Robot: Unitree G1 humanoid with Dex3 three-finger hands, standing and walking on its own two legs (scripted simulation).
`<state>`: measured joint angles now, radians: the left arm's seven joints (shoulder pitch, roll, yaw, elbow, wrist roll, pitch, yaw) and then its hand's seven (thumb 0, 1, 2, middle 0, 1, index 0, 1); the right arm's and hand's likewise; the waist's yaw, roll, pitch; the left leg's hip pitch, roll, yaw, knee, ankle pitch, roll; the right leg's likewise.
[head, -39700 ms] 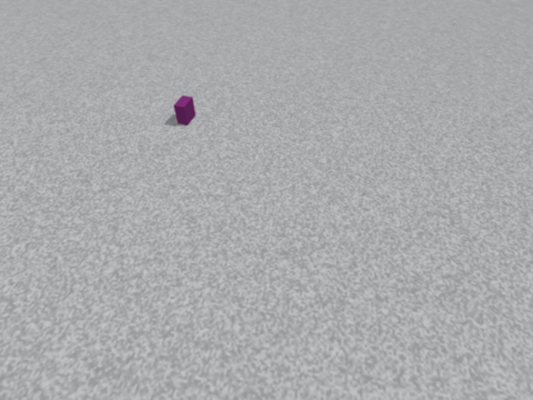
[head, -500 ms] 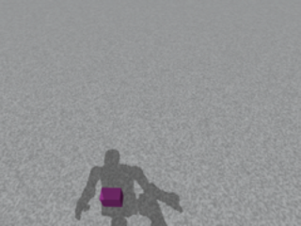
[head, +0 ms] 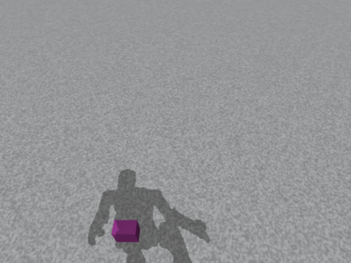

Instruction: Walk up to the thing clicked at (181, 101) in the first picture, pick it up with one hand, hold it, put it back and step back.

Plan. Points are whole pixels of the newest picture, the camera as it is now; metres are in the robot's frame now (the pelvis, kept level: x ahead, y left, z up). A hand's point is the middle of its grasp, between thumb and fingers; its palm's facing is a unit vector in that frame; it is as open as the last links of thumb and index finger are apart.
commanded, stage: stand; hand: left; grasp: from above
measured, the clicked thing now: (126, 231) +0.42 +0.25 -0.72
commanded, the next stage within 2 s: step back in 0.92 s
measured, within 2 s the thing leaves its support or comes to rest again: neither
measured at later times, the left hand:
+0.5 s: hand out of the picture +0.08 +0.25 -0.16, palm faces +0.00 -0.94 -0.34, open 7.4 cm
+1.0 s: hand out of the picture +0.08 +0.25 -0.16, palm faces +0.01 -0.94 -0.35, open 7.4 cm
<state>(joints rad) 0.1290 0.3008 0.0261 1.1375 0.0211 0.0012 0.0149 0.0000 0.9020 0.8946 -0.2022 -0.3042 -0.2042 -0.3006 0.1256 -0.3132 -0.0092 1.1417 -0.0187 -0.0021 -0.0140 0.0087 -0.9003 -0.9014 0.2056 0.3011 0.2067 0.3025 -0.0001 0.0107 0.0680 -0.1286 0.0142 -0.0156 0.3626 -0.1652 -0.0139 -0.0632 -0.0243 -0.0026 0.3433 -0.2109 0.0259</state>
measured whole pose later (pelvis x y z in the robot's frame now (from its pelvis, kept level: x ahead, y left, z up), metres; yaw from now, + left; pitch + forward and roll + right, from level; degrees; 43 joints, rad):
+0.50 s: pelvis +0.01 +0.00 +0.00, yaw +0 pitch -4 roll +0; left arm 0.12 0.33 0.02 1.14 0.02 0.00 0.01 0.00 0.90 0.89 -0.20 -0.30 -0.20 -0.30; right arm 0.10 -0.33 -0.01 1.15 -0.02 0.00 -0.01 0.01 -0.90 -0.90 0.21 0.30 0.21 0.30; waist 0.00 0.01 0.06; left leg -0.12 0.01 -0.01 0.34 -0.16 -0.01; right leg -0.05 -0.03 0.00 0.33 -0.21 0.03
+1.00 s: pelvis +0.00 +0.00 +0.00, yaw +0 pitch -3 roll +0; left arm 0.11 0.35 0.04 1.09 0.00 0.01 0.01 0.00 0.90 0.89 -0.20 -0.30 -0.21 -0.30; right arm 0.08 -0.35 -0.02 1.11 0.00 0.01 0.00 0.01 -0.90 -0.90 0.21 0.30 0.21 0.30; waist -0.01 0.01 0.09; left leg -0.18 0.02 -0.01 0.40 -0.18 -0.02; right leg -0.12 -0.02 0.00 0.40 -0.23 0.02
